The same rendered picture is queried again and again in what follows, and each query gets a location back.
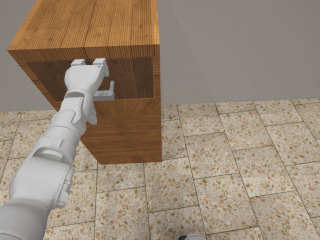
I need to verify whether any handle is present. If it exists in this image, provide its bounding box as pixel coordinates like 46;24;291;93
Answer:
93;80;115;101

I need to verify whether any left robot forearm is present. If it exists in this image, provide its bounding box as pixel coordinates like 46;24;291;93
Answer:
9;88;94;200

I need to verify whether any drawer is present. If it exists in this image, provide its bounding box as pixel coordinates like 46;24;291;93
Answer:
26;56;154;102

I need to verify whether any cabinet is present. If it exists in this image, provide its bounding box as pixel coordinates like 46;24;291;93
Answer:
7;0;162;165

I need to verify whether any left robot upper arm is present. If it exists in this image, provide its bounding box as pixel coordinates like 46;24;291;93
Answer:
0;156;75;240

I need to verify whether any left robot hand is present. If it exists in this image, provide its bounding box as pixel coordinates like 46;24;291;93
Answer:
64;58;109;125

